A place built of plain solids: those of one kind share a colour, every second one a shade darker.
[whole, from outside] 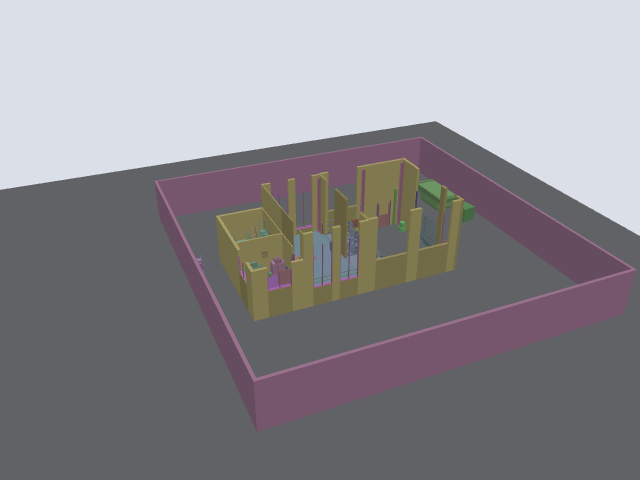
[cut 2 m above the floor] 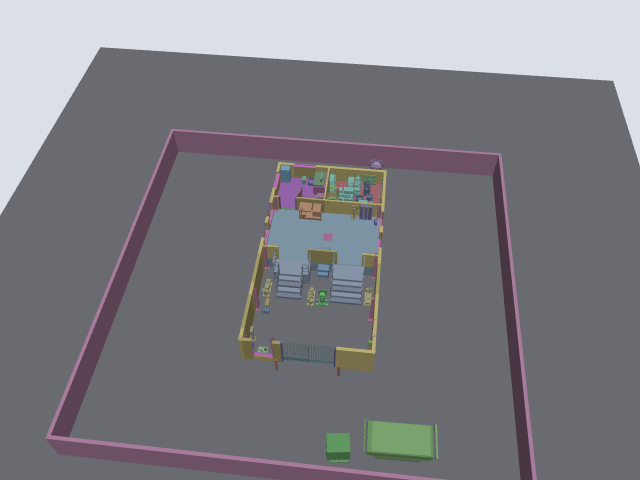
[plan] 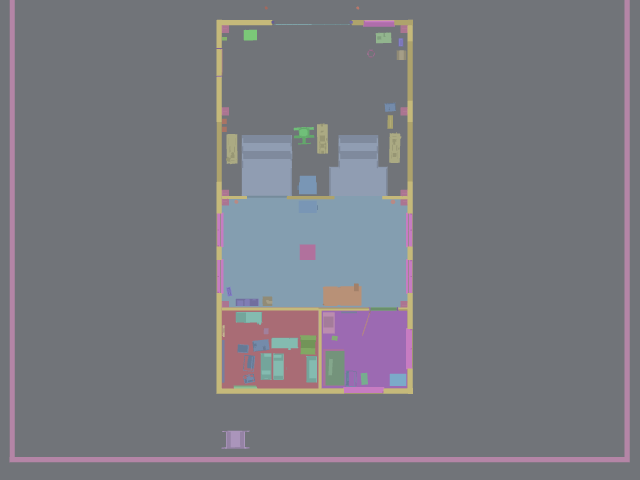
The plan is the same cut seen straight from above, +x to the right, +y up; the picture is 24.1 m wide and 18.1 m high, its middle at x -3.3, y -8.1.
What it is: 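A firm's repair and maintenance workshop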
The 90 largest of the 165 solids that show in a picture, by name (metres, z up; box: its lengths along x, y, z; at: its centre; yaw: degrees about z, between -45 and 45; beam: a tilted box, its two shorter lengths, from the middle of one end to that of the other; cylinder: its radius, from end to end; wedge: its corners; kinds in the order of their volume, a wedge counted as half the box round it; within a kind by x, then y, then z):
{
 "yard_bound_1": {"box": [0.2, 23.11, 3.2], "at": [-14.91, -4.92, 1.55]},
 "yard_bound_2": {"box": [23.39, 0.2, 3.2], "at": [-3.31, -16.38, 1.55]},
 "yard_bound_3": {"box": [23.39, 0.2, 3.2], "at": [-3.31, 6.53, 1.55]},
 "yard_bound_4": {"box": [0.2, 23.11, 3.2], "at": [8.28, -4.92, 1.55]},
 "wall_1": {"box": [0.2, 3.2, 3.5], "at": [-7.1, -12.3, 1.7]},
 "wall_2": {"box": [0.2, 0.61, 5.2], "at": [-7.1, -10.4, 2.55]},
 "wall_3": {"box": [0.2, 0.51, 5.2], "at": [-7.1, -8.6, 2.55]},
 "wall_4": {"box": [0.2, 1.26, 1.35], "at": [-7.1, -7.72, 0.62]},
 "wall_5": {"box": [0.2, 0.61, 5.2], "at": [-7.1, -6.8, 2.55]},
 "wall_6": {"box": [0.2, 0.61, 5.25], "at": [-7.1, -6.2, 2.58]},
 "wall_7": {"box": [0.2, 2.26, 2.25], "at": [-7.1, -4.78, 1.07]},
 "wall_8": {"box": [0.2, 3.86, 5.25], "at": [-7.1, -1.73, 2.58]},
 "wall_9": {"box": [0.95, 0.06, 5.2], "at": [-6.53, -6.53, 2.55]},
 "wall_10": {"box": [0.95, 0.06, 5.25], "at": [-6.53, -6.47, 2.58]},
 "wall_11": {"box": [2.11, 0.2, 5.25], "at": [-6.15, 0.1, 2.58]},
 "wall_12": {"box": [3.9, 0.2, 3.5], "at": [-5.25, -13.8, 1.7]},
 "wall_13": {"box": [3.7, 0.06, 3.5], "at": [-5.15, -10.73, 1.7]},
 "wall_14": {"box": [3.76, 0.06, 5.2], "at": [-5.12, -10.67, 2.55]},
 "wall_15": {"box": [1.8, 0.06, 5.2], "at": [-3.65, -6.53, 2.55]},
 "wall_16": {"box": [1.8, 0.06, 5.25], "at": [-3.65, -6.47, 2.58]},
 "wall_17": {"box": [0.06, 3.0, 3.5], "at": [-3.33, -12.2, 1.7]},
 "wall_18": {"box": [0.06, 3.0, 3.5], "at": [-3.27, -12.2, 1.7]},
 "wall_19": {"box": [0.91, 0.2, 3.5], "at": [-2.85, -13.8, 1.7]},
 "wall_20": {"box": [1.92, 0.06, 5.2], "at": [-2.4, -10.67, 2.55]},
 "wall_21": {"box": [1.85, 0.06, 3.5], "at": [-2.37, -10.73, 1.7]},
 "wall_22": {"box": [0.46, 0.2, 5.25], "at": [-1.88, 0.1, 2.58]},
 "wall_23": {"box": [1.51, 0.2, 2.0], "at": [-1.65, -13.8, 0.95]},
 "wall_24": {"box": [1.16, 0.2, 0.5], "at": [-1.07, 0.1, 0.2]},
 "wall_25": {"box": [0.95, 0.06, 5.2], "at": [-0.47, -6.53, 2.55]},
 "wall_26": {"box": [0.95, 0.06, 5.25], "at": [-0.47, -6.47, 2.58]},
 "wall_27": {"box": [1.11, 0.2, 3.5], "at": [-0.35, -13.8, 1.7]},
 "wall_28": {"box": [0.35, 0.06, 5.2], "at": [-0.18, -10.67, 2.55]},
 "wall_29": {"box": [0.71, 0.2, 5.25], "at": [-0.15, 0.1, 2.58]},
 "wall_30": {"box": [0.2, 0.96, 3.5], "at": [0.1, -13.43, 1.7]},
 "wall_31": {"box": [0.2, 1.51, 1.9], "at": [0.1, -12.2, 0.9]},
 "wall_32": {"box": [0.2, 0.76, 3.5], "at": [0.1, -11.07, 1.7]},
 "wall_33": {"box": [0.2, 0.61, 5.2], "at": [0.1, -10.4, 2.55]},
 "wall_34": {"box": [0.2, 1.26, 1.35], "at": [0.1, -9.47, 0.62]},
 "wall_35": {"box": [0.2, 0.51, 5.2], "at": [0.1, -8.6, 2.55]},
 "wall_36": {"box": [0.2, 1.26, 1.35], "at": [0.1, -7.72, 0.62]},
 "wall_37": {"box": [0.2, 0.61, 5.2], "at": [0.1, -6.8, 2.55]},
 "wall_38": {"box": [0.2, 0.61, 5.25], "at": [0.1, -6.2, 2.58]},
 "wall_39": {"box": [0.2, 2.26, 2.25], "at": [0.1, -4.78, 1.07]},
 "wall_40": {"box": [0.2, 0.81, 5.25], "at": [0.1, -3.25, 2.58]},
 "wall_41": {"box": [0.2, 2.26, 2.25], "at": [0.1, -1.73, 1.07]},
 "wall_42": {"box": [0.2, 0.81, 5.25], "at": [0.1, -0.2, 2.58]},
 "raised_floor_hall_1": {"box": [1.59, 0.07, 0.9], "at": [-5.3, -6.47, 0.4]},
 "raised_floor_hall_2": {"box": [7.13, 4.33, 0.9], "at": [-3.5, -8.6, 0.4]},
 "beyond_skip_1": {"box": [2.9, 1.55, 0.67], "at": [-8.77, 4.37, 0.91], "yaw": 1.5},
 "beyond_skip_2": {"box": [2.38, 1.35, 1.03], "at": [-8.74, 4.37, 0.71], "yaw": 1.5},
 "beyond_skip_3": {"box": [2.23, 1.3, 1.28], "at": [-8.72, 4.37, 0.58], "yaw": 1.5},
 "beyond_skip_4": {"box": [3.26, 1.65, 0.35], "at": [-8.72, 4.37, 1.02], "yaw": 1.5},
 "raised_floor_stores_1": {"box": [3.83, 3.13, 0.9], "at": [-5.15, -12.2, 0.4]},
 "raised_floor_office_1": {"box": [3.43, 3.13, 0.9], "at": [-1.65, -12.2, 0.4]},
 "door_landing_1": {"box": [1.9, 1.1, 0.9], "at": [-5.3, -5.89, 0.4]},
 "door_landing_2": {"box": [1.9, 0.32, 0.73], "at": [-5.3, -5.2, 0.32]},
 "door_landing_3": {"box": [1.9, 0.32, 0.56], "at": [-5.3, -4.9, 0.23]},
 "door_landing_4": {"box": [1.9, 0.32, 0.39], "at": [-5.3, -4.6, 0.14]},
 "door_landing_5": {"box": [1.9, 0.32, 0.22], "at": [-5.3, -4.3, 0.06]},
 "door_landing_6": {"box": [2.2, 1.1, 0.9], "at": [-1.85, -5.89, 0.4]},
 "door_landing_7": {"box": [1.5, 0.32, 0.73], "at": [-1.85, -5.2, 0.32]},
 "door_landing_8": {"box": [1.5, 0.32, 0.56], "at": [-1.85, -4.9, 0.23]},
 "door_landing_9": {"box": [1.5, 0.32, 0.39], "at": [-1.85, -4.6, 0.14]},
 "door_landing_10": {"box": [1.5, 0.32, 0.22], "at": [-1.85, -4.3, 0.06]},
 "beyond_tote_tank_1": {"box": [1.18, 0.98, 1.02], "at": [-5.69, 4.89, 0.63], "yaw": 7.8},
 "fitters_bench_1": {"box": [0.51, 0.73, 0.46], "at": [-2.89, -10.22, 1.48]},
 "fitters_bench_2": {"box": [0.9, 0.52, 0.15], "at": [-2.73, -10.29, 0.98]},
 "fitters_bench_3": {"box": [1.4, 0.65, 0.15], "at": [-2.48, -10.21, 0.98]},
 "fitters_bench_4": {"box": [0.8, 0.74, 0.1], "at": [-2.14, -10.21, 1.69]},
 "roll_cab_1": {"box": [0.68, 0.46, 0.69], "at": [-3.76, -6.85, 1.3]},
 "roll_cab_2": {"box": [0.68, 0.46, 0.69], "at": [-3.76, -6.15, 0.45]},
 "filing_tall_1": {"box": [0.62, 0.47, 1.37], "at": [-0.36, -13.38, 1.49]},
 "printer_stand_1": {"box": [0.38, 0.42, 0.31], "at": [-2.98, -11.19, 1.73]},
 "printer_stand_2": {"box": [0.45, 0.81, 0.77], "at": [-2.97, -11.22, 1.19]},
 "printer_stand_3": {"box": [0.4, 0.78, 0.1], "at": [-2.97, -11.22, 1.62]},
 "beyond_cable_drum_1": {"box": [0.65, 0.68, 0.38], "at": [-6.49, -15.63, 0.53], "yaw": 0.6},
 "beyond_cable_drum_2": {"box": [0.35, 0.68, 0.65], "at": [-6.49, -15.63, 0.54], "yaw": 0.6},
 "pump_set_1": {"box": [0.41, 1.11, 0.15], "at": [-6.62, -4.67, 0.02], "yaw": 0.8},
 "pump_set_2": {"box": [0.41, 1.11, 0.15], "at": [-3.21, -4.28, 0.02], "yaw": 0.4},
 "pump_set_3": {"box": [0.41, 1.11, 0.15], "at": [-0.48, -4.63, 0.02], "yaw": -1.1},
 "desk_load_lived_1": {"box": [0.14, 0.62, 0.46], "at": [-2.9, -12.89, 1.81], "yaw": -2.7},
 "desk_load_lived_2": {"box": [0.72, 1.3, 0.12], "at": [-2.73, -12.94, 1.64]},
 "door_leaf_1": {"box": [0.044, 1.0, 1.09], "at": [-7.0, -1.4, 0.49]},
 "door_leaf_2": {"box": [0.044, 0.99, 1.09], "at": [-1.55, -11.23, 1.34], "yaw": -18.0},
 "downpipe_1": {"box": [0.2, 0.14, 3.05], "at": [-6.9, -0.51, 1.49]},
 "desk_panel_1": {"box": [0.8, 1.4, 0.07], "at": [-2.79, -12.91, 1.54]},
 "radiator_1": {"box": [0.1, 1.62, 0.49], "at": [-6.95, -12.68, 1.05]},
 "shelving_bay_1": {"box": [0.66, 0.39, 0.22], "at": [-4.79, -11.99, 1.74]},
 "box_cardboard_1": {"box": [0.25, 0.45, 0.41], "at": [-1.63, -13.34, 1.01], "yaw": 4.2},
 "valve_body_1": {"box": [0.3, 0.22, 0.69], "at": [-3.92, -4.05, 0.61], "yaw": 2.0}
}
